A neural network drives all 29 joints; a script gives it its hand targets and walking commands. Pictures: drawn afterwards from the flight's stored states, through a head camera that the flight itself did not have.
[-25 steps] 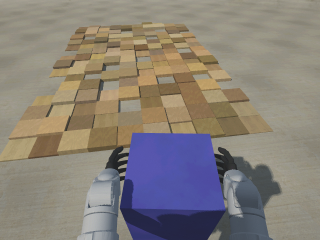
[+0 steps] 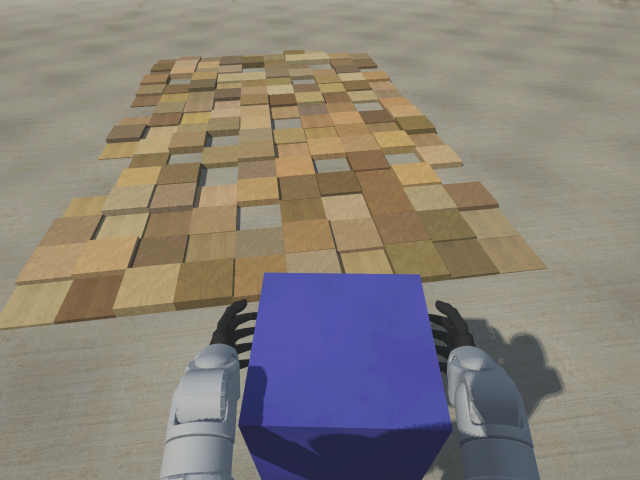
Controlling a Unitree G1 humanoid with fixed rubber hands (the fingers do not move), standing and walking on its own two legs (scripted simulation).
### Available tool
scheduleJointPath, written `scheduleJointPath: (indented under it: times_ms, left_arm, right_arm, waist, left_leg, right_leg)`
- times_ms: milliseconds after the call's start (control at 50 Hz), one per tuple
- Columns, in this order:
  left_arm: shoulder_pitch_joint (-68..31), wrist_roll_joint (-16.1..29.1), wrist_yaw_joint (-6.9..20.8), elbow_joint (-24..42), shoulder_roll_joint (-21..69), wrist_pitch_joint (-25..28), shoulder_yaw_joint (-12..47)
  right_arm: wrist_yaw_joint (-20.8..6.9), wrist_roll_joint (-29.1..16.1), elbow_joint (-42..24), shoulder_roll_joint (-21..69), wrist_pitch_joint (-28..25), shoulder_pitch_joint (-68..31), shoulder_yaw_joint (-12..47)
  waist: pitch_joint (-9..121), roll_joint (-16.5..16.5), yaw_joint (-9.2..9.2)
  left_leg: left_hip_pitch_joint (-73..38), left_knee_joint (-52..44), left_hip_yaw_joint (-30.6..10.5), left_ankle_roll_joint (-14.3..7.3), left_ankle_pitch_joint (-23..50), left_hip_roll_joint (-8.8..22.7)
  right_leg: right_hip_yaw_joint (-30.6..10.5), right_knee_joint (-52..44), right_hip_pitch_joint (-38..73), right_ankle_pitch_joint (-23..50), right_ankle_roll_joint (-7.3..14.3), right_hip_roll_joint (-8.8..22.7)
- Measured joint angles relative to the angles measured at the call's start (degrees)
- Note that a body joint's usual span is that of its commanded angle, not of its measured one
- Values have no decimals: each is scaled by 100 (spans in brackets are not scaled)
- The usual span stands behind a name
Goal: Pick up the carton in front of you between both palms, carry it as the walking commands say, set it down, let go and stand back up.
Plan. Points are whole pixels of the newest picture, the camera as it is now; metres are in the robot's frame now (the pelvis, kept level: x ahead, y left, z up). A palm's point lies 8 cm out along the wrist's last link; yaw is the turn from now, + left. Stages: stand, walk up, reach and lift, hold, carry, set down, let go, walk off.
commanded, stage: carry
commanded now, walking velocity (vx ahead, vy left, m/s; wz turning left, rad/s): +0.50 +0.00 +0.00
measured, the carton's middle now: (340, 386) +0.28 +0.00 -0.02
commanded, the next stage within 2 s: none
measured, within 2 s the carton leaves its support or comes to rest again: neither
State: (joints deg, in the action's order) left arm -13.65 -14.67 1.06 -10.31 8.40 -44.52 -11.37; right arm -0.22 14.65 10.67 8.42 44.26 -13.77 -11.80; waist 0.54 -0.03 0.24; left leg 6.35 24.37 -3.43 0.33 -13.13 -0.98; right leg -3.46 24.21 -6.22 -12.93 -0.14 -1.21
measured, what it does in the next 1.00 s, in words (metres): walks ahead: right foot, then left foot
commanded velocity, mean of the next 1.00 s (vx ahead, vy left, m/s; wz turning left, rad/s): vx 0.50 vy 0.00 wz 0.00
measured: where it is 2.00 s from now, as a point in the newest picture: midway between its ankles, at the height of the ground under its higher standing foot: (323, 371)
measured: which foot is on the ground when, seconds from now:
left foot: down 0.00-0.40, up 0.42-0.70, down 0.72-1.00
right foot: down 0.00-0.20, up 0.22-0.36, down 0.38-0.72, up 0.74-1.00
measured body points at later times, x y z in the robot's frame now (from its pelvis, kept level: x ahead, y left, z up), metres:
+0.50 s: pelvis +0.17 +0.00 +0.00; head +0.15 +0.00 +0.45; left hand +0.44 +0.15 +0.07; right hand +0.44 -0.16 +0.07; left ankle +0.08 +0.10 -0.69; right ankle +0.12 -0.09 -0.74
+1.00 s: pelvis +0.46 +0.05 +0.01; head +0.49 +0.06 +0.46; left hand +0.76 +0.18 +0.08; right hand +0.74 -0.12 +0.08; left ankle +0.42 +0.12 -0.74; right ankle +0.52 -0.09 -0.68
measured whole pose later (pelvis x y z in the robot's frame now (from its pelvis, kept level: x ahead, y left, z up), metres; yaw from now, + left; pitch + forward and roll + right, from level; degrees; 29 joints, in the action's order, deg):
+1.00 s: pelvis +0.46 +0.05 +0.01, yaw -2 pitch +5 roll -1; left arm -10.5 -5.6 -5.2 21.8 7.8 -69.1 -6.1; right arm 5.6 4.6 -21.2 7.8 67.9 -9.9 -7.6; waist 3.1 0.2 -2.0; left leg 8.9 16.6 13.8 -3.4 -13.1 1.6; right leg 6.5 49.2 -35.2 -11.6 0.3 5.5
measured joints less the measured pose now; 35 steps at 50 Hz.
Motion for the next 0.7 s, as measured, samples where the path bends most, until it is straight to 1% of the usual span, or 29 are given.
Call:
scheduleJointPath:
  times_ms: [60,140,180,220,260,300,320,360,380,400,420,460,480,500,540,620,660,700]
  left_arm:
    - [114,104,-55,185,-24,-107,101]
    - [165,295,-188,702,-34,-376,261]
    - [239,386,-257,990,-48,-632,337]
    - [295,472,-332,1283,-108,-947,364]
    - [367,633,-361,1537,-241,-1249,363]
    - [393,805,-389,1754,-323,-1522,380]
    - [384,871,-406,1862,-324,-1641,384]
    - [358,941,-437,2112,-259,-1840,392]
    - [338,940,-450,2250,-190,-1920,398]
    - [333,910,-464,2347,-80,-1959,415]
    - [364,864,-485,2407,-19,-1985,503]
    - [476,824,-519,2536,-63,-2128,689]
    - [533,827,-542,2621,-78,-2218,721]
    - [580,835,-568,2713,-86,-2306,726]
    - [611,859,-615,2888,-90,-2450,691]
    - [478,903,-641,3077,-78,-2580,564]
    - [392,919,-642,3100,-67,-2615,518]
    - [312,929,-642,3128,-57,-2654,462]
  right_arm:
    - [52,-114,-195,-26,112,118,86]
    - [142,-337,-738,-76,380,193,179]
    - [186,-475,-969,-122,615,237,248]
    - [267,-556,-1121,-114,894,190,348]
    - [376,-586,-1265,-59,1173,159,472]
    - [492,-622,-1575,-41,1472,244,587]
    - [536,-648,-1772,-53,1618,299,624]
    - [587,-708,-2197,-71,1872,395,626]
    - [592,-737,-2417,-78,1974,435,589]
    - [591,-790,-2618,-96,2049,500,516]
    - [588,-857,-2764,-113,2106,585,445]
    - [587,-927,-2907,-99,2236,705,389]
    - [587,-949,-2930,-101,2308,718,401]
    - [587,-970,-2936,-103,2372,706,415]
    - [587,-1000,-2947,-100,2463,637,441]
    - [588,-984,-3028,-81,2535,465,459]
    - [587,-963,-3076,-73,2563,409,448]
    - [587,-945,-3097,-61,2598,329,436]
  waist:
    - [351,3,-19]
    - [639,-14,-65]
    - [797,-52,-59]
    - [941,-105,-31]
    - [1030,-41,-11]
    - [1017,88,-1]
    - [981,148,-3]
    - [886,234,-23]
    - [845,250,-48]
    - [843,280,-72]
    - [862,267,-72]
    - [881,107,-66]
    - [871,30,-52]
    - [852,-30,-32]
    - [792,-115,27]
    - [667,-162,137]
    - [631,-165,165]
    - [596,-188,170]
  left_leg:
    - [397,361,48,-10,-689,24]
    - [779,674,229,-32,-614,101]
    - [791,681,326,-29,-599,94]
    - [775,654,442,-76,-555,52]
    - [721,601,548,-111,-703,101]
    - [581,402,575,-102,-746,211]
    - [496,294,567,-76,-745,267]
    - [346,219,525,-25,-826,360]
    - [326,338,480,7,-951,382]
    - [443,698,499,12,-1116,437]
    - [670,1255,560,6,-1219,461]
    - [1234,2402,690,-57,-1449,390]
    - [1510,2795,770,-83,-1486,372]
    - [1755,2984,847,-93,-1439,375]
    - [2140,2845,969,-67,-1136,411]
    - [2540,1688,1142,-16,-346,470]
    - [2540,1077,1290,-36,93,455]
    - [2346,578,1534,-89,391,388]
  right_leg:
    - [28,270,-357,-556,2,5]
    - [88,458,-666,-279,14,55]
    - [66,618,-739,-494,1,104]
    - [95,944,-907,-801,29,206]
    - [404,1378,-1194,-1140,31,277]
    - [712,1456,-1418,-1362,38,238]
    - [852,1319,-1481,-1275,37,201]
    - [1138,716,-1444,-810,40,123]
    - [1244,401,-1335,-485,96,103]
    - [1343,319,-1258,-76,186,94]
    - [1413,384,-1226,-46,254,106]
    - [1451,343,-1054,-300,300,188]
    - [1442,220,-923,-377,289,223]
    - [1423,55,-773,-400,261,252]
    - [1376,-306,-442,-363,167,306]
    - [1308,-731,193,-510,34,402]
    - [1293,-743,486,-731,-76,464]
    - [1240,-440,688,-1126,-210,578]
